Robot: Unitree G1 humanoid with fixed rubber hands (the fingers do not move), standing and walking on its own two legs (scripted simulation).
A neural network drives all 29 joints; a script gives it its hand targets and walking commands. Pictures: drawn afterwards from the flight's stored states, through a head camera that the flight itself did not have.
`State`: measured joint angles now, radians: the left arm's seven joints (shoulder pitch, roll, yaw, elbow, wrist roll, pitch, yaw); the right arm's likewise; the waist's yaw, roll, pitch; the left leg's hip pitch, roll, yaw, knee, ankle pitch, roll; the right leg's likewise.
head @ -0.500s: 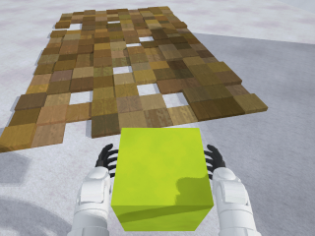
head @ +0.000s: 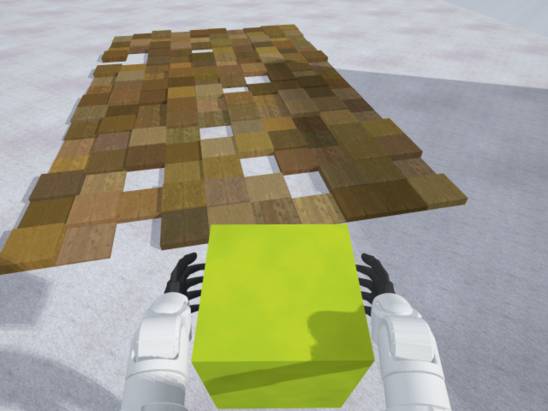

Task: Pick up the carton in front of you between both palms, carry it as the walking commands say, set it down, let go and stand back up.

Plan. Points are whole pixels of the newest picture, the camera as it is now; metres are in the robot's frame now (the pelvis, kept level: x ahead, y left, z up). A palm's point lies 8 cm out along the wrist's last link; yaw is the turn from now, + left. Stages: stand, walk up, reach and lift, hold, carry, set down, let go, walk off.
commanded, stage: hold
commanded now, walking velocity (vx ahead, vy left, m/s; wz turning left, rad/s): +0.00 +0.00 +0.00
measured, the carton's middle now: (279, 320) +0.30 +0.00 -0.02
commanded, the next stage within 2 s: carry in 0.46 s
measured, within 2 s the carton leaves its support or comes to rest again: neither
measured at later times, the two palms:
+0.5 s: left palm (172, 308) +0.27 +0.16 +0.05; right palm (384, 308) +0.27 -0.15 +0.05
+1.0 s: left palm (185, 242) +0.37 +0.15 +0.08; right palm (378, 245) +0.36 -0.15 +0.09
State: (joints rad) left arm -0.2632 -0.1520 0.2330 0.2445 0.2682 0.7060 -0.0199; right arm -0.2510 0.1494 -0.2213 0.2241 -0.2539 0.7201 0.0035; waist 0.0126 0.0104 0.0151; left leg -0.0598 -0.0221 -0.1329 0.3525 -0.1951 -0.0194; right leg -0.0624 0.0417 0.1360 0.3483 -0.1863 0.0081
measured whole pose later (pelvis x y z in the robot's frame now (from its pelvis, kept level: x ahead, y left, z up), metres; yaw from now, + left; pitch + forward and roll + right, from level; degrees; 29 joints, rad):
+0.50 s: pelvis -0.02 +0.00 +0.00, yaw +1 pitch -6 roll +0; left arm -0.30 -0.16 0.27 0.26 0.29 0.75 -0.03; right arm -0.29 0.16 -0.25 0.25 -0.27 0.77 0.01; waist -0.01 0.01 -0.03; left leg -0.14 -0.01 -0.11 0.47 -0.34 -0.02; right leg -0.12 0.03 0.09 0.43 -0.27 0.01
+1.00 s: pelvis +0.12 +0.00 -0.01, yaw +2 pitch +5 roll -1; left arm -0.07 -0.13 0.05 -0.39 0.05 1.17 0.14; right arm -0.03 0.13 -0.10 -0.45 -0.04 1.19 -0.13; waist -0.01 0.01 -0.16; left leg -0.42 0.07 0.08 0.90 -0.45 -0.01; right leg -0.29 -0.02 -0.21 0.45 -0.25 -0.05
